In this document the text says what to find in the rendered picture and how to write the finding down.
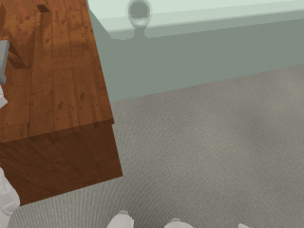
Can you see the robot right shin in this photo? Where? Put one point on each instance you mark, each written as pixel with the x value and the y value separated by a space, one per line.
pixel 174 219

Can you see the tap lever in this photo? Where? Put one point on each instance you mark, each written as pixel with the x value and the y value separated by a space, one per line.
pixel 4 50

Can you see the counter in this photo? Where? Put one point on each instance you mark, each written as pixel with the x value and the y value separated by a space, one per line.
pixel 56 133

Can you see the left robot thigh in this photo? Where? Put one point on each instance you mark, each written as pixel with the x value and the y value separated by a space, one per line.
pixel 121 221

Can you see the robot left upper arm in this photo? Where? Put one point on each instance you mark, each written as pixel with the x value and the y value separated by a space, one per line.
pixel 9 201

